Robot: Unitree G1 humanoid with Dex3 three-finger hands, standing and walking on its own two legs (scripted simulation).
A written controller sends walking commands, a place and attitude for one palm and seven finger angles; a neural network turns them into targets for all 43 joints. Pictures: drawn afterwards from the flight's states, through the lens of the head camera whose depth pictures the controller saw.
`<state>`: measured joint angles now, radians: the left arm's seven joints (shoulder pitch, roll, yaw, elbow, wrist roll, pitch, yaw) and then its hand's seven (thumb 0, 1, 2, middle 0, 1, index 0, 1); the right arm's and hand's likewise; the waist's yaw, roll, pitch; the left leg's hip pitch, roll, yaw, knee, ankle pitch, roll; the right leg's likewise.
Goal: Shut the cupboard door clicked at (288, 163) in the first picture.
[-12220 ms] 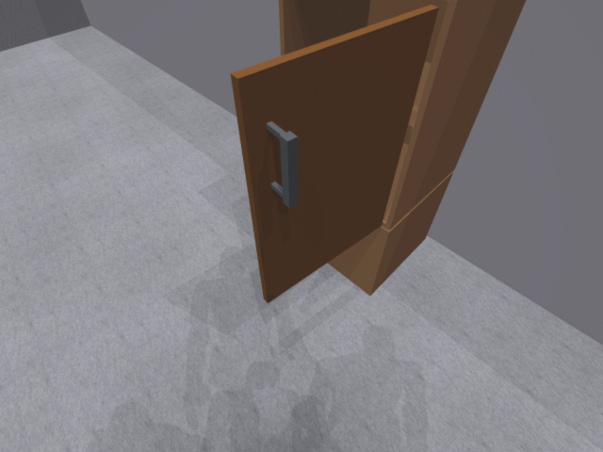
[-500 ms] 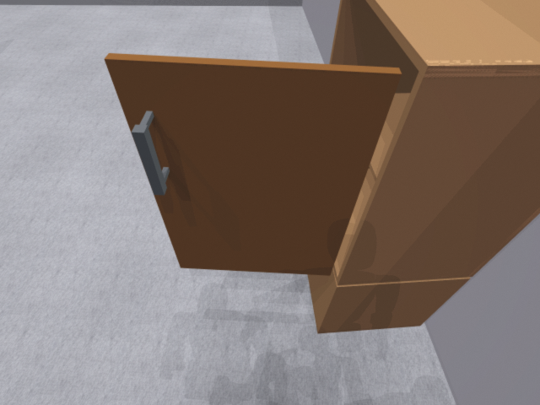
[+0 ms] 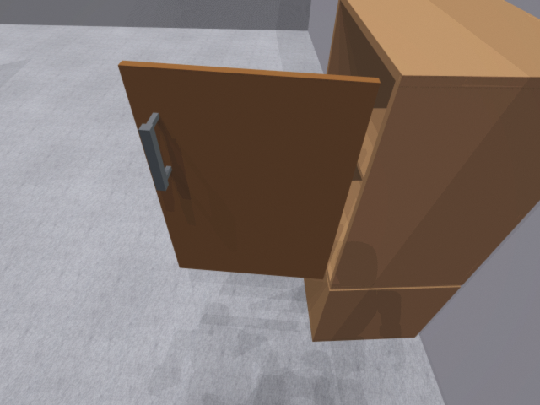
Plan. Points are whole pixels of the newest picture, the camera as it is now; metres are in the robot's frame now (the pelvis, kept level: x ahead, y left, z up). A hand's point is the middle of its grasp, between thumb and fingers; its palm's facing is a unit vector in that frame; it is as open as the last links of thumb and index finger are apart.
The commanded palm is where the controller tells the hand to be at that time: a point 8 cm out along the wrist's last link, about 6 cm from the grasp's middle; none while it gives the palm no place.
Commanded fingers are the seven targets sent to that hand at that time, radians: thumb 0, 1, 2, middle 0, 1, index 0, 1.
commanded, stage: come to a stop and stand still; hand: left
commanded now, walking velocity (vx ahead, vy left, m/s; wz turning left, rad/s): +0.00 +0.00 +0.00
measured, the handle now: (158, 153) +0.52 +0.24 +0.09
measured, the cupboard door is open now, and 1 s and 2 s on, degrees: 83 83 83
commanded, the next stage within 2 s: look again from close up in 0.02 s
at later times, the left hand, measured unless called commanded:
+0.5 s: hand out of the picture +0.04 +0.24 -0.17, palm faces -0.02 -0.97 -0.24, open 7.4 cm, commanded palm none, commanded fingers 0.00 0.90 0.90 -0.20 -0.30 -0.20 -0.30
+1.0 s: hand out of the picture +0.03 +0.24 -0.18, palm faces +0.00 -0.98 -0.19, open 7.4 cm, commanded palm none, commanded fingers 0.00 0.90 0.90 -0.20 -0.30 -0.20 -0.30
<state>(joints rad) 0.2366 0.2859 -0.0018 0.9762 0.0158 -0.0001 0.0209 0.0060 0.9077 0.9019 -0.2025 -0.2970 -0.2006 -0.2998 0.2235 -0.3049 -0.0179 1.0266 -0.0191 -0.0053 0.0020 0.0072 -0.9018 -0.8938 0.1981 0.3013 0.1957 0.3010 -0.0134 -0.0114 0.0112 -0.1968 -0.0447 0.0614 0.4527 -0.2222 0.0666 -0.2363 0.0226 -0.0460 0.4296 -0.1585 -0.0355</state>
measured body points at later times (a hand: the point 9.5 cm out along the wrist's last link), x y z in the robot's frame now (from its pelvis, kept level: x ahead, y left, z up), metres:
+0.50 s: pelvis +0.01 +0.03 +0.00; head +0.01 +0.05 +0.45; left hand +0.04 +0.29 -0.16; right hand +0.06 -0.23 -0.14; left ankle +0.02 +0.07 -0.74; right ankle +0.05 -0.10 -0.74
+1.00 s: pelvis +0.04 +0.06 +0.00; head +0.04 +0.08 +0.45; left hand +0.03 +0.29 -0.17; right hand +0.07 -0.18 -0.14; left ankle +0.02 +0.07 -0.74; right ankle +0.05 -0.10 -0.74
